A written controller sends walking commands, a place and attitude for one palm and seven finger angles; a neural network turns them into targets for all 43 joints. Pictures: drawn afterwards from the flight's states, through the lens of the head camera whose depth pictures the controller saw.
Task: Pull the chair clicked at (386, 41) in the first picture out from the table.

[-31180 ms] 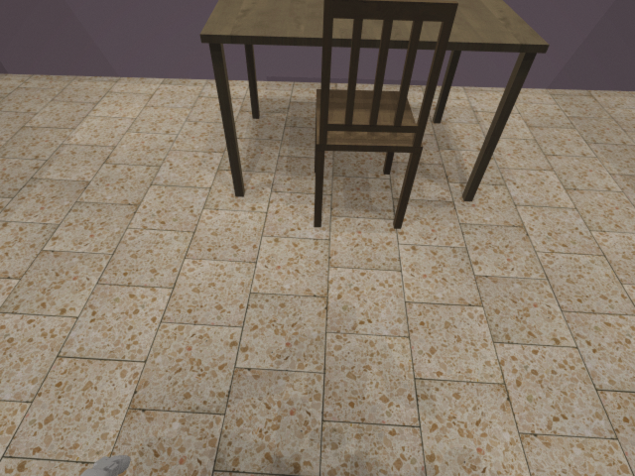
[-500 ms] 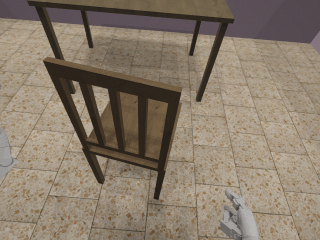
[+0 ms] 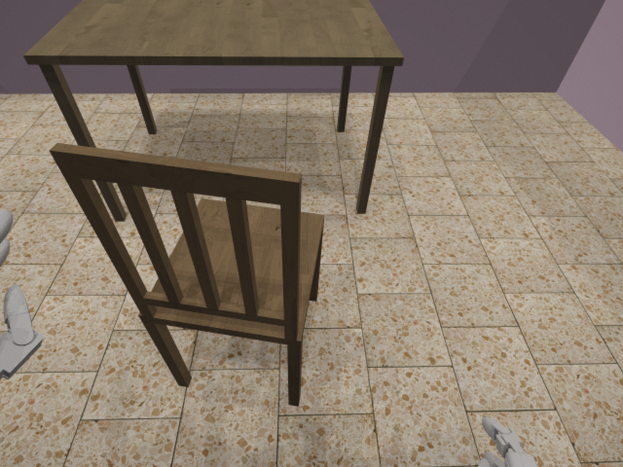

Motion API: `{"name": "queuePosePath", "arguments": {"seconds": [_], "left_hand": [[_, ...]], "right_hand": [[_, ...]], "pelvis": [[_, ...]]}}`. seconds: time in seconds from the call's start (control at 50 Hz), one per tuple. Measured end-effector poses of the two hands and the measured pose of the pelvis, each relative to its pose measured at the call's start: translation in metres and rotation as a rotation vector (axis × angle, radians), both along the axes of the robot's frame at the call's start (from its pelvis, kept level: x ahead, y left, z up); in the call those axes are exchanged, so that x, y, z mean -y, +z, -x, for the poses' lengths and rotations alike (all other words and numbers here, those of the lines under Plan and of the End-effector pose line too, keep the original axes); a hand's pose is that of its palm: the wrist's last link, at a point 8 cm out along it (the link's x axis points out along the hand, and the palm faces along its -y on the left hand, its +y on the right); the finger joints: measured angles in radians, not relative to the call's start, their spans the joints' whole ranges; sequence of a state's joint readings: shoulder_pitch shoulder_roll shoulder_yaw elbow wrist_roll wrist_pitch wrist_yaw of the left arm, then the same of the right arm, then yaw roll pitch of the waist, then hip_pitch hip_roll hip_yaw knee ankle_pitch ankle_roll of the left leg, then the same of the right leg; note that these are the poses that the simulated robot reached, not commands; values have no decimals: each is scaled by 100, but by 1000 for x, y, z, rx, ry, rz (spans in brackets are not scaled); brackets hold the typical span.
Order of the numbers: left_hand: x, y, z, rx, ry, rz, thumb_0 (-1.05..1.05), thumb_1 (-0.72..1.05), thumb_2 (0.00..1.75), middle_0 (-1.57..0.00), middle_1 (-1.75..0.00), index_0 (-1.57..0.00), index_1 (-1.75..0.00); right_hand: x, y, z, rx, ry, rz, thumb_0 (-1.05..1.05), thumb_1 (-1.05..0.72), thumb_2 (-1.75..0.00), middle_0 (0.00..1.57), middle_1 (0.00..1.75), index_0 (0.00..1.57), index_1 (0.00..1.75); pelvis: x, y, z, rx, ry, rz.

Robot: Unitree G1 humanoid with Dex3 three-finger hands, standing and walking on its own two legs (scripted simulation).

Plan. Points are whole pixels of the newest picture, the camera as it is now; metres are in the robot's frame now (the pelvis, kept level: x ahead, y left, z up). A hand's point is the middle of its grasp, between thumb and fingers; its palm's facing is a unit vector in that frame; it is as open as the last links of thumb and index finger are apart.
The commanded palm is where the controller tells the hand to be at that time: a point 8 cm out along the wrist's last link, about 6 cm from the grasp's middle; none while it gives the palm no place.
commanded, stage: let the arm hang, fingers relaxed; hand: left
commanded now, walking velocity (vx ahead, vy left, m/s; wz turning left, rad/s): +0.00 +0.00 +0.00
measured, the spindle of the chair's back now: (200, 256) +0.49 +0.22 -0.08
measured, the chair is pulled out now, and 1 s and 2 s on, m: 0.63 0.63 0.63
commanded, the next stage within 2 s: look to check the result in 1.20 s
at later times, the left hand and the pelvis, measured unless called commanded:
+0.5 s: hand out of the picture -0.04 +0.20 -0.18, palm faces +0.08 -0.98 -0.18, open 6.9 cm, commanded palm none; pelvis -0.03 +0.01 +0.00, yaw +3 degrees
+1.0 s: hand out of the picture -0.04 +0.15 -0.17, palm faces +0.09 -0.98 -0.18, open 7.4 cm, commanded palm none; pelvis -0.01 -0.01 +0.00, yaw +3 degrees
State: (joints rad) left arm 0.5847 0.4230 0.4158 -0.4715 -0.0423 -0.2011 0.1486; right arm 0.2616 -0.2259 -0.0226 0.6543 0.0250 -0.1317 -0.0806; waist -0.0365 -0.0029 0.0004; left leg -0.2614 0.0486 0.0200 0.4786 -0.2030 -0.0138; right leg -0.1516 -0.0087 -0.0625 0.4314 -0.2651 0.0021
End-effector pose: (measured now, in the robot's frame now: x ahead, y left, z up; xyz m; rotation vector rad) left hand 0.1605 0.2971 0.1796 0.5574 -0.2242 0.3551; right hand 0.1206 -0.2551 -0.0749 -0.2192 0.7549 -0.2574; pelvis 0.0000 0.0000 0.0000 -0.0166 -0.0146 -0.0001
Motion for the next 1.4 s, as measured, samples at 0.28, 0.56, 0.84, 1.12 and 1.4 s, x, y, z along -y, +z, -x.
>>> {"name": "queuePosePath", "arguments": {"seconds": [0.28, 0.56, 0.84, 1.12, 1.4], "left_hand": [[12, -234, 43, -896, 154, 421, 1, 91, 90, -19, -30, -19, -30], [44, -324, 242, -1563, 350, 633, -1, 97, 90, -20, -30, -20, -30], [69, -315, 259, -1614, 399, 623, 1, 91, 90, -20, -30, -20, -30], [111, -328, 197, -1513, 288, 666, 2, 93, 90, -20, -30, -20, -30], [109, -325, 204, -1529, 327, 669, 1, 91, 90, -20, -30, -20, -30]], "right_hand": [[-53, -45, -7, -161, 171, -126, 1, -91, -90, 20, 30, 20, 30], [-23, -53, 117, -567, 40, -47, 0, -93, -90, 20, 30, 20, 30], [-47, -79, 157, -665, 19, -198, 1, -91, -90, 20, 30, 20, 30], [-50, -80, 155, -671, -5, -229, 0, -91, -90, 20, 30, 20, 30], [-29, -78, 138, -659, -1, -184, 0, -91, -90, 20, 30, 20, 30]], "pelvis": [[-18, -9, 17, -20, 38, -4], [-13, -3, 26, -1, 56, 5], [-1, -3, 21, 3, 50, -11], [14, -4, 11, 11, 50, -16], [20, -3, 8, 16, 51, -13]]}}
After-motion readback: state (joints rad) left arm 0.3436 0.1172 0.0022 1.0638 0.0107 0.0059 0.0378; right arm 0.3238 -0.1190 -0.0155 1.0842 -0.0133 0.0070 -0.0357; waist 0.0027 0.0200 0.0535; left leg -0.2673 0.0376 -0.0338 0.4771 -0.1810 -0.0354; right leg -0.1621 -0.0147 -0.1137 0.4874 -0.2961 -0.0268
